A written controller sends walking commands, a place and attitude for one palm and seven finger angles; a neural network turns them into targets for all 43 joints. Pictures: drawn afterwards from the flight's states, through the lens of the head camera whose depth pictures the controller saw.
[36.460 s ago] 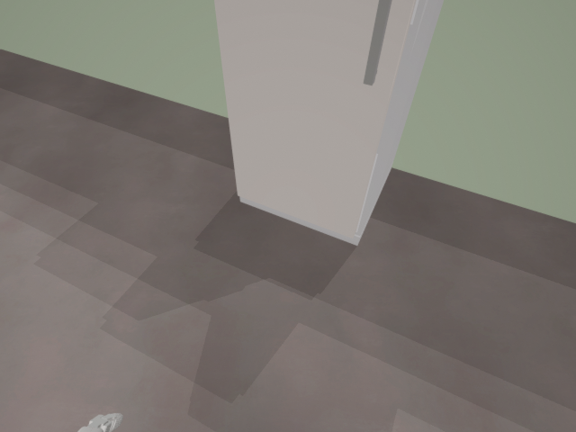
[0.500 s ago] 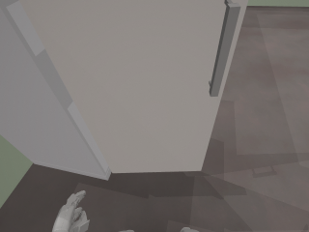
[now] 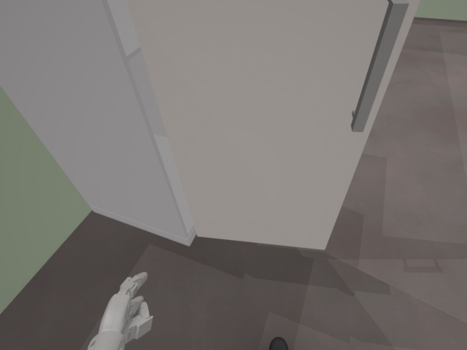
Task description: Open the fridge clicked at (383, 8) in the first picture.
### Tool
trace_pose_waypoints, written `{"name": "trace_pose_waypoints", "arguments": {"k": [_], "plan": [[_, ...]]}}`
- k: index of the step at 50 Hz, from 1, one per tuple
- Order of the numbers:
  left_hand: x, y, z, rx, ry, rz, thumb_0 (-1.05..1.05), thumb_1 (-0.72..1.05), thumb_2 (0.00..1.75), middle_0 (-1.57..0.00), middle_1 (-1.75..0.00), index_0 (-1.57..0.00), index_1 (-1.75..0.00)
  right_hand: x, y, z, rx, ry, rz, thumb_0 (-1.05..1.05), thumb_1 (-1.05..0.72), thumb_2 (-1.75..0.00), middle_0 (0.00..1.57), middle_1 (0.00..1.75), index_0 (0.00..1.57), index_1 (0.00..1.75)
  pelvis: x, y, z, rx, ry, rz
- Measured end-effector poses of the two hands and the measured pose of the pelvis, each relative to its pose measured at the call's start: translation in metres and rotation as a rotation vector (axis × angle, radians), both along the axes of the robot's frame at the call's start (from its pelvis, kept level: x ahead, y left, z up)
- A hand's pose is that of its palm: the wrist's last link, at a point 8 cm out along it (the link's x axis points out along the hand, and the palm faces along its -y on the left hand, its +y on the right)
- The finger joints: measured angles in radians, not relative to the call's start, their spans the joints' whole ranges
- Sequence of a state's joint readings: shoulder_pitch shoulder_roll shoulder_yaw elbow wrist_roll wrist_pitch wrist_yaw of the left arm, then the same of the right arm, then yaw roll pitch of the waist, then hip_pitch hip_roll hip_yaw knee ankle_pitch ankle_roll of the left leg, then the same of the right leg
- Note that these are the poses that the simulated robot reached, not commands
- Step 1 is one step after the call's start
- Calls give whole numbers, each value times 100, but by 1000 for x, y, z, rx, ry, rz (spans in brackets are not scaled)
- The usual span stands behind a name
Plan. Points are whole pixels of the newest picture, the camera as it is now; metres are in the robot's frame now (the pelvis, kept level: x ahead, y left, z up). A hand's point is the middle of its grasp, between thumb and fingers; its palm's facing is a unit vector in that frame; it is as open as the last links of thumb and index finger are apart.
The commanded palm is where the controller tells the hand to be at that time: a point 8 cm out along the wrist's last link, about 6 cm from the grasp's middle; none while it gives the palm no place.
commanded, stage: stop stepping back and stand still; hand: right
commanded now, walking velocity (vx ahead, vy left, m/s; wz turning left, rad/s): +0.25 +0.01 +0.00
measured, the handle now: (372, 70) +0.62 -0.25 +0.17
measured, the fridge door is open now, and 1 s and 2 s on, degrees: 76 76 76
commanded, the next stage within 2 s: let the arm hang, fingers relaxed in 1.66 s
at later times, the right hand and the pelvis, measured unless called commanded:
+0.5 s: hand out of the picture +0.11 -0.26 +0.19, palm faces +0.45 +0.79 -0.43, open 7.4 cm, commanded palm +0.04 -0.31 +0.19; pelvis -0.08 +0.00 +0.01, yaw -4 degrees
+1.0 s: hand out of the picture +0.11 -0.29 +0.19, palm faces +0.53 +0.71 -0.46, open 7.4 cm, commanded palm +0.04 -0.32 +0.19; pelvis -0.07 -0.01 +0.01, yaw -6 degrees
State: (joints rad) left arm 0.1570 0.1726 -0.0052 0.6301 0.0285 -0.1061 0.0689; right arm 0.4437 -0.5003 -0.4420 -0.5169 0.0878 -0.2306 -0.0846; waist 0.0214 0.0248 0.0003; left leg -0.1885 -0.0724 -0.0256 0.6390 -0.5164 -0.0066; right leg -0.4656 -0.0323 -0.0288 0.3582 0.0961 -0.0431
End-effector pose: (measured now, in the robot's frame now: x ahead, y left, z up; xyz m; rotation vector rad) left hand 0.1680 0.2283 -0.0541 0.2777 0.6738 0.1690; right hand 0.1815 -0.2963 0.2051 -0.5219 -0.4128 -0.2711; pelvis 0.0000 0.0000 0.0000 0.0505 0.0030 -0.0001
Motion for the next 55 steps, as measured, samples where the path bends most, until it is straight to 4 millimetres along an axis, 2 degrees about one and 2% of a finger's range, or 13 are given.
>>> {"name": "trace_pose_waypoints", "arguments": {"k": [5, 9, 12, 15, 18, 22, 26, 31, 36, 39, 42, 50, 55], "plan": [[-41, 22, 1, -6, -4, 22, 1, 90, 90, -21, -30, -21, -30, -50, 1, -1, -42, 82, -57, 1, -89, -90, 21, 30, 21, 30, -35, 9, 1, -6, -6, -46], [-77, 32, 1, 24, 105, 35, 1, 90, 90, -21, -30, -21, -30, -102, -6, -4, -12, 147, -152, 1, -89, -90, 21, 30, 22, 30, -40, 8, 13, -56, 32, -11], [-93, 32, 1, 61, 133, 23, 1, 90, 90, -21, -30, -21, -30, -119, -22, -15, 57, 131, -262, 1, -89, -90, 21, 30, 22, 30, -46, 5, 16, -65, 43, -7], [-97, 28, -6, 99, 119, -13, 1, 90, 90, -21, -30, -21, -30, -118, -38, -32, 158, 78, -340, 1, -89, -90, 21, 30, 21, 30, -58, -5, 8, -25, 37, -58], [-98, 14, -9, 73, 92, -22, 2, 90, 90, -20, -30, -21, -30, -109, -40, -41, 227, 62, -334, 2, -89, -90, 21, 30, 21, 30, -73, -11, 5, -47, 6, -75], [-97, -12, 0, -26, -6, -38, 2, 90, 90, -20, -30, -21, -30, -107, -17, -22, 144, 63, -212, 2, -90, -90, 20, 30, 20, 30, -82, -6, 9, -64, -15, -73], [-97, -28, -3, -108, -36, -73, 1, 90, 90, -21, -30, -21, -30, -123, 3, 8, -25, 34, -133, 2, -89, -90, 21, 30, 21, 30, -84, 3, 8, -57, -11, -69], [-96, -19, -22, -114, 52, -89, 1, 90, 90, -21, -30, -21, -30, -144, -6, 10, -68, 53, -210, 1, -89, -90, 21, 30, 21, 30, -87, 6, 4, -44, -12, -80], [-100, -3, -22, -53, 107, -88, 1, 90, 90, -21, -30, -21, -30, -156, -28, -17, 77, 122, -346, 1, -89, -90, 21, 30, 21, 30, -83, 2, 11, -64, -16, -90], [-97, 3, -17, 7, 104, -101, 1, 90, 90, -21, -30, -21, -30, -153, -31, -34, 154, 131, -363, 1, -89, -90, 21, 30, 21, 30, -81, -3, 10, -61, -28, -108], [-89, 4, -15, 52, 73, -105, 1, 90, 90, -21, -30, -21, -30, -143, -27, -38, 175, 95, -318, 2, -89, -90, 21, 30, 21, 30, -80, -9, 2, -43, -40, -119], [-63, -23, -8, -48, -4, -116, 1, 90, 90, -20, -30, -21, -30, -123, -24, 4, -21, 44, -253, 2, -89, -90, 21, 30, 21, 30, -71, -9, 7, -49, -25, -106], [-54, -35, -15, -95, 14, -116, 1, 90, 90, -21, -30, -21, -30, -117, -35, 0, -18, 110, -275, 1, -89, -90, 21, 30, 21, 30, -62, -17, 9, -40, -9, -106]]}}
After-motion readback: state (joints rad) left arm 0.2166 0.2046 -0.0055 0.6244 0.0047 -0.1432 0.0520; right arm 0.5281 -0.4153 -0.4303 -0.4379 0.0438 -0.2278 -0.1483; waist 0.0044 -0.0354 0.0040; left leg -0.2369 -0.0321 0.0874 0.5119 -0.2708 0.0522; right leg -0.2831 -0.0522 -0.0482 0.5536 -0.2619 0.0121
